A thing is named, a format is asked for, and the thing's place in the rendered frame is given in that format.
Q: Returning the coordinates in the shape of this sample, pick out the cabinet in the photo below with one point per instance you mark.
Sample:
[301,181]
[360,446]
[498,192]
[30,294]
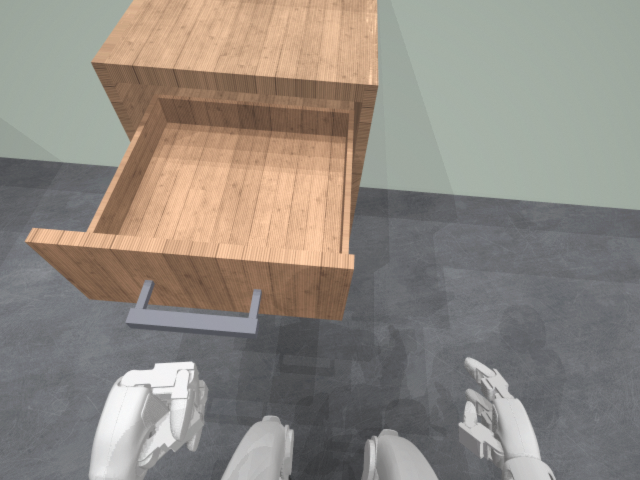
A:
[314,53]

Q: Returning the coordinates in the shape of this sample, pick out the robot left thigh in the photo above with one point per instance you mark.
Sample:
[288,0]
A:
[264,453]

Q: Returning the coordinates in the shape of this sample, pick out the robot right forearm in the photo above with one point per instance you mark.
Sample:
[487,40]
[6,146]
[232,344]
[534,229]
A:
[526,468]

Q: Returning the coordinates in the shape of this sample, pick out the right robot hand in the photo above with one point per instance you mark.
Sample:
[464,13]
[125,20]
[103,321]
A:
[505,431]

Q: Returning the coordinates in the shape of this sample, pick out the drawer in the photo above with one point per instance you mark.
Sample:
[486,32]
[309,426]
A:
[215,198]

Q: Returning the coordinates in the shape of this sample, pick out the handle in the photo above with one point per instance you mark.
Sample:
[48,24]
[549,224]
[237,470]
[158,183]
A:
[142,318]

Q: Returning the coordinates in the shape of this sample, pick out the left robot hand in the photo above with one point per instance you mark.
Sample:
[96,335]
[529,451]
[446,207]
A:
[137,403]

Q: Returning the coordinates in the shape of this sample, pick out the robot thigh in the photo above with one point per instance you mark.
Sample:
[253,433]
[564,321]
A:
[392,457]
[264,453]

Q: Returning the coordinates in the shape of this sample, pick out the robot right thigh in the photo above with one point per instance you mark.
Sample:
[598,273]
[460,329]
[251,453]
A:
[392,457]

